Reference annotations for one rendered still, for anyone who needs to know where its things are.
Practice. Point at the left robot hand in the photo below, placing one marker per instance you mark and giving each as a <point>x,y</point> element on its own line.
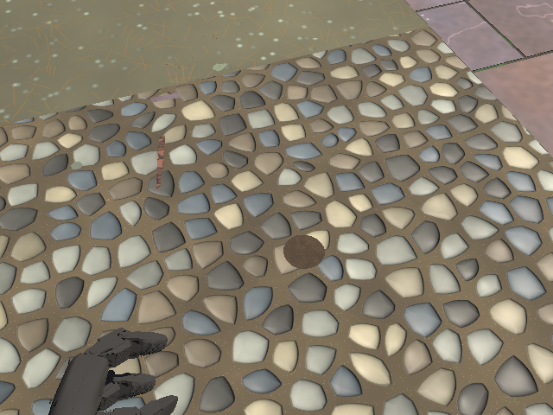
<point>87,387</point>

